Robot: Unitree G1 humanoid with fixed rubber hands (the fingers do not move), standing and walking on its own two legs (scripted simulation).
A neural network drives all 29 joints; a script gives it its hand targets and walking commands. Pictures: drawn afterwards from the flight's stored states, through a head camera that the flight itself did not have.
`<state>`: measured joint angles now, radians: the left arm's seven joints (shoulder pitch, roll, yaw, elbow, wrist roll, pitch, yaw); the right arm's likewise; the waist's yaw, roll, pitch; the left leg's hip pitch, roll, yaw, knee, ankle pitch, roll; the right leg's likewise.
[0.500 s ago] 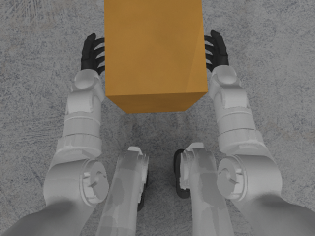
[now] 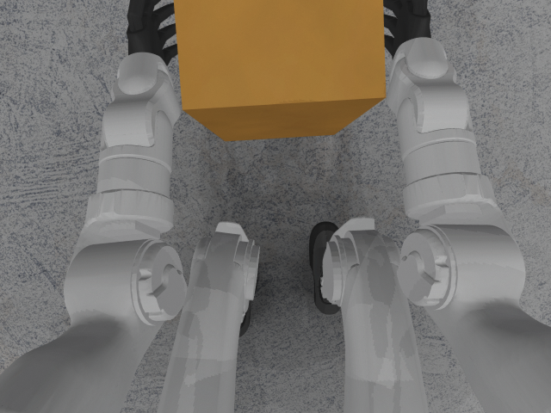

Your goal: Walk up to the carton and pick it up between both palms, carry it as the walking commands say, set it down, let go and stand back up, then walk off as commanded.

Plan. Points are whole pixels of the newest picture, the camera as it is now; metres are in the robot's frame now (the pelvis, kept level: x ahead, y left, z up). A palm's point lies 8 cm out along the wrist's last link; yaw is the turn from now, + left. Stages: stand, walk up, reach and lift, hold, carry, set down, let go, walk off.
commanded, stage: set down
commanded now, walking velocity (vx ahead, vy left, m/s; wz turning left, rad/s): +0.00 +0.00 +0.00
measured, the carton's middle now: (275, 24) +0.59 +0.00 -0.22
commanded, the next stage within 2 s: none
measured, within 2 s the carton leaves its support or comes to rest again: rests again in 0.58 s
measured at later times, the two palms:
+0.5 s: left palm (169, 63) +0.54 +0.15 -0.20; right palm (383, 45) +0.56 -0.14 -0.20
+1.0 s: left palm (172, 66) +0.54 +0.15 -0.21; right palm (382, 49) +0.56 -0.15 -0.21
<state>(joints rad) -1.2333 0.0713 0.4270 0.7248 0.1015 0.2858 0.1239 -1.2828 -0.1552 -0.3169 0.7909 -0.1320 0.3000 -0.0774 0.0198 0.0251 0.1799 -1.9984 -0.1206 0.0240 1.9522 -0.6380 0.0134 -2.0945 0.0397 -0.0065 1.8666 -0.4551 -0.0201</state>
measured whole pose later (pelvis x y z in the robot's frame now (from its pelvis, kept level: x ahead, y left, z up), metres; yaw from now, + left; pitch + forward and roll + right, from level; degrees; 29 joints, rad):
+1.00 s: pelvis -0.02 +0.00 -0.07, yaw +0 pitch +29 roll +1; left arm -1.49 0.18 0.35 0.87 0.00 0.27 0.13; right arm -1.56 -0.32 -0.23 0.98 -0.02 0.27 -0.06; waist 0.02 0.03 0.52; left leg -2.06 -0.13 0.06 2.22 -0.67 0.02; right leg -2.15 0.03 -0.01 2.12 -0.47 -0.02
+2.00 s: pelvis -0.02 +0.00 -0.09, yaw +1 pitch +29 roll +1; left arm -1.49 0.16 0.51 0.86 0.14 0.26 -0.01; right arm -1.57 -0.31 -0.33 1.00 -0.10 0.26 0.06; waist 0.01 0.05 0.51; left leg -2.11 -0.14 0.05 2.25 -0.66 0.01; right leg -2.20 0.03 -0.02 2.16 -0.46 -0.02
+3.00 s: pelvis -0.01 +0.00 -0.04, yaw +1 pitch +29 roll +0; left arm -1.46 0.29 0.18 0.83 -0.14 0.23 0.18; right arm -1.54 -0.45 -0.18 0.97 0.11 0.21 -0.06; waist 0.03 0.02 0.52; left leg -1.96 -0.14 0.03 2.13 -0.68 0.02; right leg -2.05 0.04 -0.01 2.04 -0.50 -0.01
